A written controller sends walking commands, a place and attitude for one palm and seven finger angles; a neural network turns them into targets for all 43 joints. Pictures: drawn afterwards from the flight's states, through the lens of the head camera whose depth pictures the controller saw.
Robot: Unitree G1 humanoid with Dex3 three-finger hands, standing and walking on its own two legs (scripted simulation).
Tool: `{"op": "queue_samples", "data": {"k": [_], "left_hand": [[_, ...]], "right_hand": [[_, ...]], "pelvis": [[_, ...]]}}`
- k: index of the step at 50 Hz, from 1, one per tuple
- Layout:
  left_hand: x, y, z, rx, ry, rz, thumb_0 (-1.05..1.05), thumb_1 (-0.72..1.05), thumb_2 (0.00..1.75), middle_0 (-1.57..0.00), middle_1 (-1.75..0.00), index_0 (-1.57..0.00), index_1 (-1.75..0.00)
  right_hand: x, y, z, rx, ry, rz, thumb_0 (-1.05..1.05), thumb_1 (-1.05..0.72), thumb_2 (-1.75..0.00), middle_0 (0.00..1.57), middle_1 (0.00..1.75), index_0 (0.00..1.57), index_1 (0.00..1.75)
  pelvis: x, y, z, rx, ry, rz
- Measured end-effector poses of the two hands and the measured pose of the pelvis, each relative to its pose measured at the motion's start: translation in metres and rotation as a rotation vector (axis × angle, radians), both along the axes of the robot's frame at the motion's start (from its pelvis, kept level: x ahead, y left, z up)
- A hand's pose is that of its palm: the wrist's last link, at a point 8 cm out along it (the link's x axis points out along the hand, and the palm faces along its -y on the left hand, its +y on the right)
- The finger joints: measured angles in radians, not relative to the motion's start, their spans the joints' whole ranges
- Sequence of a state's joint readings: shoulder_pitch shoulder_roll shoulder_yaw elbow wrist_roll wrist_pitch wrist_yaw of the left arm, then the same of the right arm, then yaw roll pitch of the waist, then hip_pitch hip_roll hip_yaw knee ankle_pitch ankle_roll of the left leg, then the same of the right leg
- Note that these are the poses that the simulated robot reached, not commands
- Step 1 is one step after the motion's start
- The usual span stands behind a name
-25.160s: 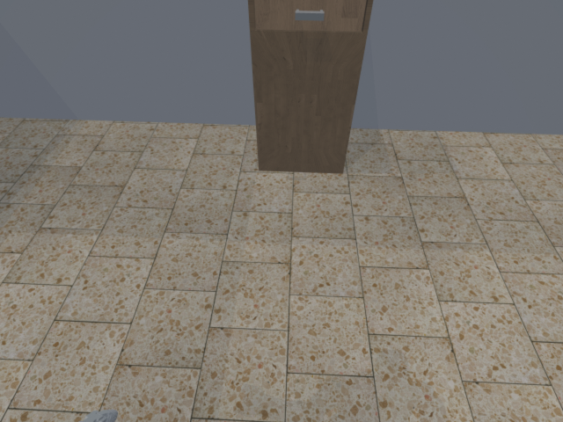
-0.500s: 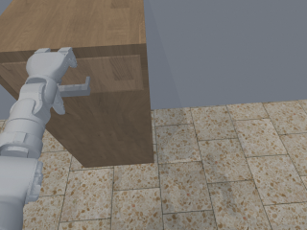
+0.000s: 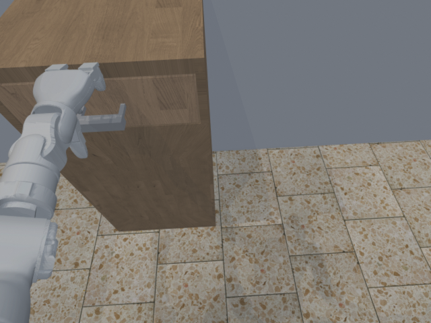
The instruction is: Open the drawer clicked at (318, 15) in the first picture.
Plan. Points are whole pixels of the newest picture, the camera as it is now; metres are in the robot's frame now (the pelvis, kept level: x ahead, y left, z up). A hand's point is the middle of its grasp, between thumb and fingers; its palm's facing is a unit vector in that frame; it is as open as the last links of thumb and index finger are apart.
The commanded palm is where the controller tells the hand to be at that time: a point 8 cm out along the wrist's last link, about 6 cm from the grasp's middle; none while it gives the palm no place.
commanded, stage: re-aim the fingers above the handle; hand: left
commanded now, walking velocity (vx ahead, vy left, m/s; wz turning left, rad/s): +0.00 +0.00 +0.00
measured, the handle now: (100, 116) +0.53 +0.26 +0.05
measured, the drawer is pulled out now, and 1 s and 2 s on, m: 0.00 0.00 0.00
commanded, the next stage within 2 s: lower the fingers behind the handle in 1.78 s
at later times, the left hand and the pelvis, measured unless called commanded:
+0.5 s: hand (81, 115) +0.48 +0.26 +0.10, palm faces -0.05 +0.01 -1.00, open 13.7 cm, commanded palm +0.47 +0.27 +0.17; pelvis +0.00 +0.01 +0.00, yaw -1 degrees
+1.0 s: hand (87, 111) +0.48 +0.25 +0.11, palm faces -0.03 +0.02 -1.00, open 13.5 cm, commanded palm +0.46 +0.25 +0.17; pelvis +0.00 +0.01 +0.00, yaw +0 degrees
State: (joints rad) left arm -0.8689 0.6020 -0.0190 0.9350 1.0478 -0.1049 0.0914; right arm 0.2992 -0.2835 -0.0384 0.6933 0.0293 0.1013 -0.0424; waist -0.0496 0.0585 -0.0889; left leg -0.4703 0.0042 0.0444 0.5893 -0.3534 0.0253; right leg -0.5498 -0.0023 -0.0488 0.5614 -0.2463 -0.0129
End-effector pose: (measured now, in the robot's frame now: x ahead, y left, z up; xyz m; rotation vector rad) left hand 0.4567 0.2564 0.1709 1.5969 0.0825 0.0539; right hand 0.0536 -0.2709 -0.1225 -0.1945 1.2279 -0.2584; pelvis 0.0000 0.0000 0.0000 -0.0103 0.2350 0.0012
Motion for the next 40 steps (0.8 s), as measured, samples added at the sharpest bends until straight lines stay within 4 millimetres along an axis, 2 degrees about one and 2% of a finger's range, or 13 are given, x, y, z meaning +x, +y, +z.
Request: {"op": "queue_samples", "data": {"k": [8, 14, 23, 40], "left_hand": [[0.006, 0.002, 0.001, -0.004, 0.028, 0.003, 0.00, -0.49, 0.30, -0.32, -1.20, -0.34, -1.22], [0.006, 0.004, 0.000, -0.010, 0.021, -0.017, 0.00, -0.49, 0.30, -0.32, -1.20, -0.33, -1.23], [0.006, 0.005, -0.014, -0.015, 0.034, -0.023, 0.00, -0.49, 0.30, -0.32, -1.20, -0.33, -1.21], [0.006, 0.000, -0.010, -0.012, 0.018, -0.028, 0.00, -0.49, 0.30, -0.34, -1.21, -0.37, -1.21]], "right_hand": [[-0.020, -0.001, 0.000, -0.008, 0.043, -0.032, 0.01, -0.90, -0.90, 0.21, 0.29, 0.21, 0.30], [-0.027, 0.000, 0.001, -0.015, 0.054, -0.042, 0.01, -0.90, -0.90, 0.21, 0.29, 0.21, 0.30], [-0.026, 0.004, 0.001, -0.018, 0.039, -0.042, 0.01, -0.90, -0.90, 0.21, 0.29, 0.21, 0.30], [-0.022, 0.016, 0.000, 0.006, 0.028, -0.027, 0.01, -0.90, -0.90, 0.21, 0.29, 0.21, 0.30]], "pelvis": [[0.001, 0.001, 0.000, 0.000, 0.005, -0.010], [-0.001, 0.002, -0.001, -0.001, 0.011, -0.014], [-0.003, 0.007, -0.002, -0.003, 0.018, -0.016], [-0.002, 0.012, -0.002, -0.009, 0.014, -0.003]]}}
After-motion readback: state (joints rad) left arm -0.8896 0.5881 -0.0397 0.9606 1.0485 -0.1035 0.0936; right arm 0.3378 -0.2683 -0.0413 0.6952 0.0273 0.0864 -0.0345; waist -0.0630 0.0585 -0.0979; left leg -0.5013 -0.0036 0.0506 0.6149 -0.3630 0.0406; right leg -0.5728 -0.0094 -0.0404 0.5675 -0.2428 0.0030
